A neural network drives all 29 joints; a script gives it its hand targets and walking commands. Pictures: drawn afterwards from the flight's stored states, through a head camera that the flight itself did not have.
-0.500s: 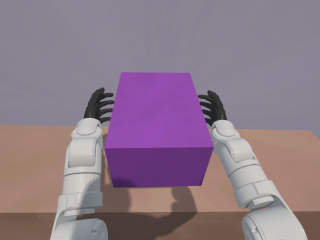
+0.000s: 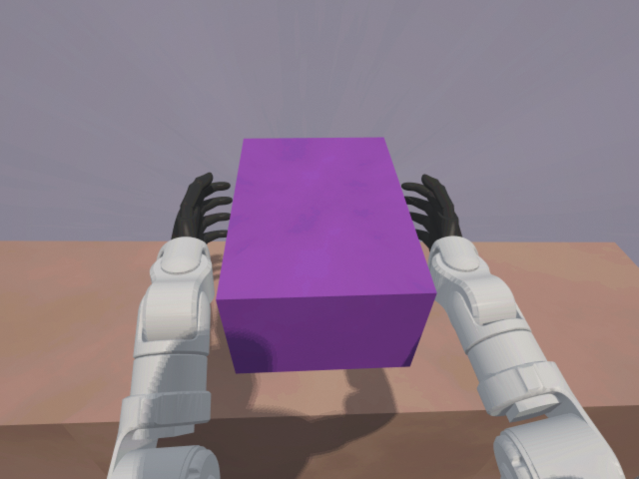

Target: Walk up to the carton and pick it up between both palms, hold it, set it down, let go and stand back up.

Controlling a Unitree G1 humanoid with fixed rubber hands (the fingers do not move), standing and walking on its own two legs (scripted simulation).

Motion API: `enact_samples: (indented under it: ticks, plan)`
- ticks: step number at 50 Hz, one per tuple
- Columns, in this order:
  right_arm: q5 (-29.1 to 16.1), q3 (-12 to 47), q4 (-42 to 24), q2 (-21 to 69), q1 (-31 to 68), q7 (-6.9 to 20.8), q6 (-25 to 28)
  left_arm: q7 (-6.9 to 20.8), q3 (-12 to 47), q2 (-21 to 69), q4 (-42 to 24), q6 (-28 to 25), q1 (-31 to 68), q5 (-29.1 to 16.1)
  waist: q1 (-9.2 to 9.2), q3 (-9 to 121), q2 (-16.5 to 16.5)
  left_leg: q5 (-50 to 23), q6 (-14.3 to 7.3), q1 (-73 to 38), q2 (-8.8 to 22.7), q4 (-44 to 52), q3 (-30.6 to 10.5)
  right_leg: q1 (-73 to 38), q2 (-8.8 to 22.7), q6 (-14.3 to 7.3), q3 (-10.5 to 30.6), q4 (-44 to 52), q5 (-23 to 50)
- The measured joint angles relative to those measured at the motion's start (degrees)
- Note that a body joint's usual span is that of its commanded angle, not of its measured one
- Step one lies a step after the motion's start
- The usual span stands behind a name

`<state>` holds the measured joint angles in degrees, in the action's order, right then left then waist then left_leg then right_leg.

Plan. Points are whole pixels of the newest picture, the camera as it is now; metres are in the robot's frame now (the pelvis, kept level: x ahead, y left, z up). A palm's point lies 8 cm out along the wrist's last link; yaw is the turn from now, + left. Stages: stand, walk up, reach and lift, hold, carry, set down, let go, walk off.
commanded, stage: hold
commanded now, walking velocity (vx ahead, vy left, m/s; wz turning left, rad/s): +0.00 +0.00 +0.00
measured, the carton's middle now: (318, 241) +0.41 +0.00 +0.13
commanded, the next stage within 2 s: none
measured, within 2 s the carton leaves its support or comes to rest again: neither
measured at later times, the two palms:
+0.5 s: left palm (190, 241) +0.36 +0.15 +0.18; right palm (444, 241) +0.36 -0.15 +0.17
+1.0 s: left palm (178, 243) +0.36 +0.16 +0.17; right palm (434, 237) +0.36 -0.14 +0.17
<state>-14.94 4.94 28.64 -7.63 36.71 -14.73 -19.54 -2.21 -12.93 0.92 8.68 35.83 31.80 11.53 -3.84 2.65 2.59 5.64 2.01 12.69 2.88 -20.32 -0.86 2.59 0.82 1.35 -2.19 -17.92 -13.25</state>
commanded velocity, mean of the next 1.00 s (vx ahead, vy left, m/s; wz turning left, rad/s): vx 0.00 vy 0.00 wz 0.00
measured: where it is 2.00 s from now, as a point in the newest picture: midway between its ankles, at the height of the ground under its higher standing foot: outside the picture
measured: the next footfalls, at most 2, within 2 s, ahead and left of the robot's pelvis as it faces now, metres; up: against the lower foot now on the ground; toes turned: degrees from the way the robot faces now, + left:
none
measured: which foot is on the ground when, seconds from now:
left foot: down 0.00-1.00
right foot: down 0.00-1.00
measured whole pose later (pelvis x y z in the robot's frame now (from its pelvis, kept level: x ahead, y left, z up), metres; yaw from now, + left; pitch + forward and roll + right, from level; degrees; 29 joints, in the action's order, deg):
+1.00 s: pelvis +0.00 +0.00 +0.00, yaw +1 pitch -4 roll -1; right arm -13.9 3.9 28.1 -5.3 36.0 -15.3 -21.4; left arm 0.1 -14.0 0.1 7.6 37.7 30.8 12.0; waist -3.9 2.7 3.6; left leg 5.5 2.2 10.4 2.5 -19.7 -1.7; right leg 0.0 1.0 1.3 -3.0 -17.4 -13.5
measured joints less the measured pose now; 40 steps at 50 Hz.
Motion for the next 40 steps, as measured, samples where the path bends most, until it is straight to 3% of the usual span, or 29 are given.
enact_samples:
  ticks: [20, 40]
  plan:
    - [0.22, 1.09, -2.71, 1.18, -2.39, -1.24, -2.75, 2.35, -1.20, 0.22, -3.15, 2.36, -3.09, 0.40, -0.50, -0.38, -0.36, 0.74, 0.48, -4.33, -0.27, 0.81, -0.84, -4.89, 0.10, -0.30, -0.93, 1.19, -0.87]
    - [0.58, 0.56, -1.45, 1.21, -1.04, -1.22, -1.78, 2.55, -1.60, -0.28, -1.44, 1.66, -0.87, 0.31, 0.38, 0.12, 0.16, -0.30, 0.29, -2.51, -0.08, 1.13, -0.49, -2.42, -0.03, -0.27, -0.47, 0.51, -0.23]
